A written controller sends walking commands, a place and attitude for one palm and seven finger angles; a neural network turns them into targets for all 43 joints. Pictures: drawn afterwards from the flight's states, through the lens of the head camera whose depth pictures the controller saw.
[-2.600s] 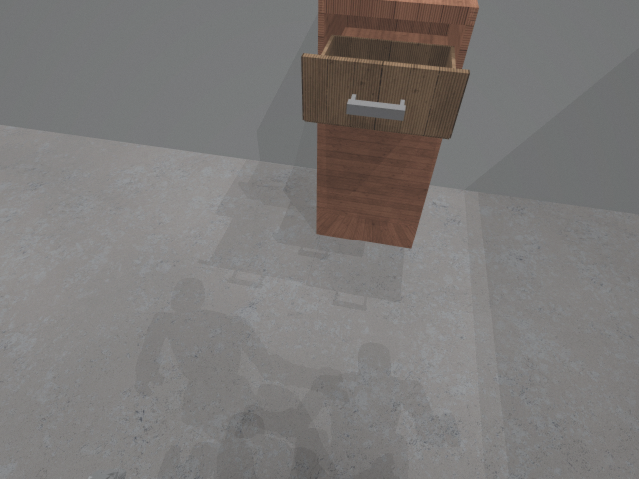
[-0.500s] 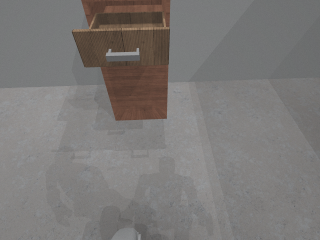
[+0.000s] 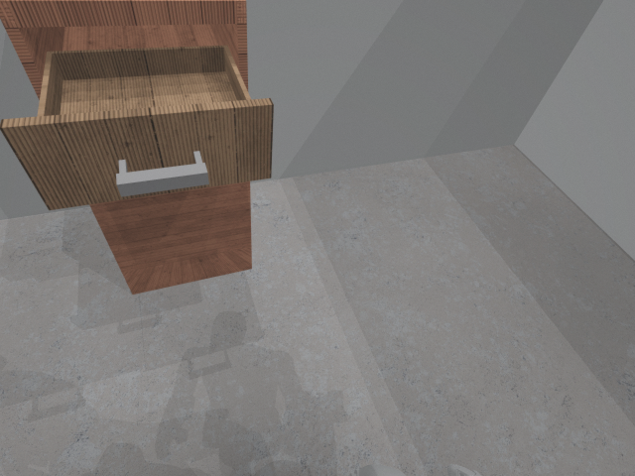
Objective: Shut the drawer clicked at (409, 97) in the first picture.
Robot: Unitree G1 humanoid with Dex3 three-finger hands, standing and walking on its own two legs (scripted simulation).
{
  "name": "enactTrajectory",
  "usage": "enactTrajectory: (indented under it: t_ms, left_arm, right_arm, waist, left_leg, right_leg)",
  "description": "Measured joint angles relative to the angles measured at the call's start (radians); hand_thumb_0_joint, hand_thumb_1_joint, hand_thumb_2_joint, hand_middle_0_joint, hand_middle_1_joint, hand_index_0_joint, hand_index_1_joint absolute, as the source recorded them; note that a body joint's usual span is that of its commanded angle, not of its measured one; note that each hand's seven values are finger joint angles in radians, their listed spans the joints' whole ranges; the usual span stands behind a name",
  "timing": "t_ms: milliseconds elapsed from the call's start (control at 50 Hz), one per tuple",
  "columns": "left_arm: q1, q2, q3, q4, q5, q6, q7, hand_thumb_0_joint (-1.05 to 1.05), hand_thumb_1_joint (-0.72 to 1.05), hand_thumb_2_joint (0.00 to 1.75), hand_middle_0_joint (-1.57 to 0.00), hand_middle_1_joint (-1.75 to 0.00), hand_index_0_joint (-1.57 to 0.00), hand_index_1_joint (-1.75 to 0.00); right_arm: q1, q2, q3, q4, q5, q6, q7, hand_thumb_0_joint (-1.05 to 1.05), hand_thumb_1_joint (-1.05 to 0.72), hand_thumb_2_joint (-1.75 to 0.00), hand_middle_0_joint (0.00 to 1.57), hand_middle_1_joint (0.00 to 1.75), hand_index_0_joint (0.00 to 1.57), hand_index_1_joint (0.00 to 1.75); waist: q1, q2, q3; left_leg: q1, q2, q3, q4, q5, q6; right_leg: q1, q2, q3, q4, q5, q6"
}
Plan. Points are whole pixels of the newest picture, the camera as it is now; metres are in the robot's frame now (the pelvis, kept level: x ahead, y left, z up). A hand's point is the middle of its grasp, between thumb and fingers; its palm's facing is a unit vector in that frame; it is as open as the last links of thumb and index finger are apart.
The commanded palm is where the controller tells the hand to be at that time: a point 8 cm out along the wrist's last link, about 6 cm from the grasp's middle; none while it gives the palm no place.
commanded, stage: walk to a spot facing it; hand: left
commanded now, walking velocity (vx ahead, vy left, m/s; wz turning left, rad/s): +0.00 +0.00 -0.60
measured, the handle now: (162, 170) +0.52 +0.31 +0.04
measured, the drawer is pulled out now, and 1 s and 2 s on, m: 0.30 0.30 0.30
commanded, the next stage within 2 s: none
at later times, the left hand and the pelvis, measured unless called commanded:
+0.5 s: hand (245, 412) +0.23 +0.12 -0.16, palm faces -0.33 -0.92 -0.21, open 7.4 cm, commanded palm none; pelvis +0.03 +0.00 -0.01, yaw -17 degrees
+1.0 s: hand (185, 426) +0.20 +0.20 -0.18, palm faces -0.48 -0.86 -0.16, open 7.4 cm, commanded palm none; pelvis +0.05 +0.05 +0.01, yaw -35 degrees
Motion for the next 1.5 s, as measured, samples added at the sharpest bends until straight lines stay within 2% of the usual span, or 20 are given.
enactTrajectory:
  t_ms: [160, 360, 420, 440, 460, 500, 540, 600, 680, 820, 840, 900, 980, 1040, 1220, 1320, 1380, 1420, 1460, 1500]
  left_arm:
    - [-0.112, -0.014, 0.002, -0.07, 0.005, 0.042, -0.007, 0.0, 0.91, 0.9, -0.19, -0.29, -0.19, -0.3]
    - [-0.201, -0.068, -0.029, -0.092, 0.0, 0.056, -0.009, 0.0, 0.91, 0.9, -0.19, -0.29, -0.2, -0.3]
    - [-0.212, -0.08, -0.039, -0.106, -0.002, 0.04, -0.007, 0.0, 0.91, 0.89, -0.19, -0.29, -0.2, -0.3]
    - [-0.215, -0.083, -0.042, -0.109, -0.001, 0.028, -0.003, 0.0, 0.91, 0.89, -0.19, -0.29, -0.2, -0.3]
    - [-0.218, -0.088, -0.046, -0.111, -0.002, 0.016, 0.002, 0.0, 0.91, 0.89, -0.19, -0.29, -0.2, -0.3]
    - [-0.212, -0.095, -0.054, -0.115, -0.01, 0.004, 0.013, 0.0, 0.9, 0.89, -0.2, -0.29, -0.2, -0.3]
    - [-0.194, -0.097, -0.053, -0.116, -0.013, 0.003, 0.024, 0.0, 0.9, 0.89, -0.2, -0.3, -0.2, -0.3]
    - [-0.162, -0.091, -0.049, -0.106, -0.013, 0.009, 0.029, 0.0, 0.9, 0.89, -0.2, -0.3, -0.2, -0.3]
    - [-0.126, -0.075, -0.041, -0.092, -0.007, 0.016, 0.025, 0.0, 0.9, 0.89, -0.2, -0.3, -0.2, -0.3]
    - [-0.077, -0.045, -0.023, -0.08, -0.005, 0.034, 0.017, 0.0, 0.9, 0.89, -0.2, -0.3, -0.2, -0.3]
    - [-0.073, -0.033, -0.018, -0.078, -0.008, 0.039, 0.017, 0.0, 0.9, 0.89, -0.2, -0.3, -0.2, -0.3]
    - [-0.064, -0.011, -0.004, -0.062, -0.006, 0.055, 0.012, 0.0, 0.9, 0.89, -0.2, -0.3, -0.2, -0.3]
    - [-0.053, 0.006, 0.007, -0.054, 0.002, 0.06, -0.006, 0.0, 0.9, 0.89, -0.2, -0.3, -0.2, -0.3]
    - [-0.05, 0.007, 0.008, -0.052, 0.001, 0.062, -0.01, 0.0, 0.91, 0.89, -0.2, -0.29, -0.2, -0.3]
    - [-0.083, -0.019, -0.002, -0.054, -0.001, 0.082, -0.014, 0.0, 0.91, 0.89, -0.19, -0.29, -0.2, -0.3]
    - [-0.127, -0.044, -0.014, -0.071, -0.002, 0.069, -0.014, 0.0, 0.91, 0.89, -0.19, -0.29, -0.2, -0.3]
    - [-0.148, -0.051, -0.024, -0.091, -0.003, 0.046, -0.011, 0.0, 0.91, 0.89, -0.19, -0.29, -0.2, -0.3]
    - [-0.162, -0.059, -0.031, -0.096, -0.003, 0.02, 0.0, 0.0, 0.91, 0.89, -0.19, -0.29, -0.2, -0.3]
    - [-0.164, -0.068, -0.039, -0.101, -0.009, 0.01, 0.009, 0.0, 0.9, 0.89, -0.2, -0.29, -0.2, -0.3]
    - [-0.15, -0.072, -0.04, -0.103, -0.014, 0.002, 0.016, 0.0, 0.9, 0.89, -0.2, -0.3, -0.2, -0.3]
  right_arm:
    - [0.113, -0.05, -0.032, 0.061, 0.002, 0.029, -0.015, 0.0, -0.93, -0.9, 0.2, 0.3, 0.2, 0.3]
    - [0.182, -0.06, -0.043, 0.083, -0.012, 0.059, 0.002, 0.01, -0.91, -0.9, 0.2, 0.3, 0.2, 0.3]
    - [0.196, -0.06, -0.045, 0.078, -0.01, 0.065, 0.009, 0.01, -0.91, -0.9, 0.2, 0.3, 0.2, 0.3]
    - [0.198, -0.061, -0.047, 0.077, -0.006, 0.07, 0.013, 0.01, -0.91, -0.9, 0.2, 0.3, 0.2, 0.3]
    - [0.191, -0.064, -0.047, 0.076, -0.003, 0.08, 0.015, 0.01, -0.91, -0.9, 0.2, 0.3, 0.2, 0.3]
    - [0.172, -0.067, -0.046, 0.071, 0.002, 0.103, 0.011, 0.01, -0.91, -0.9, 0.2, 0.3, 0.2, 0.3]
    - [0.144, -0.067, -0.046, 0.063, 0.002, 0.116, 0.01, 0.01, -0.91, -0.9, 0.2, 0.3, 0.2, 0.3]
    - [0.093, -0.066, -0.048, 0.036, 0.0, 0.119, 0.008, 0.01, -0.91, -0.9, 0.2, 0.3, 0.2, 0.3]
    - [0.027, -0.066, -0.051, -0.006, 0.0, 0.108, 0.004, 0.01, -0.91, -0.9, 0.2, 0.3, 0.2, 0.3]
    - [-0.055, -0.072, -0.045, -0.061, 0.012, 0.081, -0.008, 0.01, -0.91, -0.9, 0.2, 0.3, 0.2, 0.3]
    - [-0.06, -0.065, -0.042, -0.063, 0.012, 0.073, -0.011, 0.01, -0.91, -0.9, 0.2, 0.3, 0.2, 0.3]
    - [-0.051, -0.048, -0.021, -0.074, 0.003, 0.063, -0.009, 0.01, -0.91, -0.9, 0.2, 0.3, 0.2, 0.3]
    - [-0.021, -0.032, -0.008, -0.072, -0.002, 0.064, -0.015, 0.01, -0.91, -0.9, 0.2, 0.3, 0.21, 0.3]
    - [0.005, -0.027, -0.007, -0.063, 0.001, 0.061, -0.017, 0.01, -0.91, -0.9, 0.2, 0.3, 0.21, 0.3]
    - [0.084, -0.031, -0.03, -0.01, -0.001, 0.068, -0.006, 0.01, -0.91, -0.9, 0.2, 0.3, 0.21, 0.3]
    - [0.11, -0.063, -0.053, 0.022, -0.007, 0.074, 0.002, 0.01, -0.91, -0.9, 0.2, 0.3, 0.21, 0.3]
    - [0.134, -0.088, -0.064, 0.033, -0.005, 0.077, 0.007, 0.01, -0.91, -0.9, 0.2, 0.3, 0.21, 0.3]
    - [0.138, -0.109, -0.069, 0.042, -0.001, 0.094, 0.009, 0.01, -0.91, -0.9, 0.2, 0.3, 0.21, 0.3]
    - [0.136, -0.121, -0.071, 0.048, -0.002, 0.118, 0.006, 0.01, -0.91, -0.9, 0.2, 0.3, 0.2, 0.3]
    - [0.129, -0.123, -0.07, 0.054, -0.006, 0.126, 0.011, 0.01, -0.91, -0.9, 0.2, 0.3, 0.2, 0.3]
  waist:
    - [-0.046, 0.019, 0.003]
    - [-0.11, 0.055, 0.022]
    - [-0.116, 0.071, 0.02]
    - [-0.114, 0.083, 0.022]
    - [-0.114, 0.096, 0.028]
    - [-0.114, 0.106, 0.036]
    - [-0.101, 0.107, 0.035]
    - [-0.088, 0.098, 0.024]
    - [-0.062, 0.076, 0.015]
    - [-0.007, 0.039, 0.007]
    - [-0.005, 0.018, 0.009]
    - [0.004, -0.01, 0.01]
    - [0.001, -0.008, 0.006]
    - [-0.002, 0.0, 0.007]
    - [-0.038, 0.032, 0.02]
    - [-0.07, 0.065, 0.034]
    - [-0.081, 0.085, 0.03]
    - [-0.081, 0.112, 0.029]
    - [-0.086, 0.126, 0.025]
    - [-0.082, 0.124, 0.012]
  left_leg:
    - [0.083, -0.005, 0.107, -0.075, -0.013, 0.023]
    - [0.087, 0.045, 0.226, 0.015, -0.096, 0.001]
    - [0.062, 0.08, 0.255, 0.091, -0.139, -0.022]
    - [0.04, 0.104, 0.248, 0.144, -0.157, -0.034]
    - [0.003, 0.113, 0.197, 0.227, -0.215, -0.06]
    - [-0.08, 0.088, 0.06, 0.41, -0.297, -0.092]
    - [-0.138, 0.068, -0.032, 0.524, -0.273, -0.111]
    - [-0.186, 0.048, -0.113, 0.556, -0.2, -0.13]
    - [-0.182, 0.02, -0.16, 0.463, -0.174, -0.139]
    - [-0.038, -0.056, -0.167, 0.108, -0.141, -0.118]
    - [-0.018, -0.067, -0.152, 0.064, -0.082, -0.082]
    - [0.007, -0.058, -0.109, 0.051, -0.08, -0.015]
    - [0.063, -0.031, -0.071, -0.03, -0.053, -0.006]
    - [0.089, -0.017, -0.04, -0.07, -0.033, -0.004]
    - [0.101, 0.019, 0.07, -0.077, -0.035, -0.009]
    - [0.076, 0.055, 0.136, -0.021, -0.062, -0.031]
    - [0.044, 0.087, 0.168, 0.063, -0.102, -0.057]
    - [-0.022, 0.102, 0.098, 0.216, -0.204, -0.091]
    - [-0.1, 0.074, -0.018, 0.397, -0.264, -0.106]
    - [-0.153, 0.054, -0.085, 0.514, -0.22, -0.118]
  right_leg:
    - [-0.083, -0.055, -0.019, -0.128, 0.112, 0.031]
    - [0.08, -0.057, -0.062, -0.434, 0.006, 0.01]
    - [0.166, -0.04, -0.078, -0.579, 0.063, -0.014]
    - [0.178, -0.024, -0.079, -0.606, 0.058, -0.042]
    - [0.171, -0.011, -0.077, -0.592, 0.048, -0.056]
    - [0.173, 0.003, -0.071, -0.588, 0.043, -0.065]
    - [0.19, 0.018, -0.053, -0.624, 0.064, -0.062]
    - [0.204, 0.037, -0.019, -0.681, 0.104, -0.065]
    - [0.196, 0.052, 0.031, -0.713, 0.134, -0.059]
    - [0.143, 0.078, 0.118, -0.68, 0.144, -0.019]
    - [0.133, 0.074, 0.135, -0.658, 0.137, -0.01]
    - [0.055, 0.08, 0.121, -0.408, -0.045, 0.008]
    - [-0.024, 0.051, 0.073, -0.102, -0.012, 0.037]
    - [-0.033, 0.02, 0.064, -0.027, 0.033, 0.055]
    - [0.048, -0.048, 0.006, -0.235, 0.005, 0.064]
    - [0.117, -0.044, -0.043, -0.428, -0.031, 0.036]
    - [0.198, -0.028, -0.067, -0.615, 0.068, 0.007]
    - [0.196, -0.003, -0.062, -0.623, 0.047, -0.049]
    - [0.199, 0.011, -0.055, -0.62, 0.035, -0.064]
    - [0.225, 0.023, -0.039, -0.668, 0.057, -0.063]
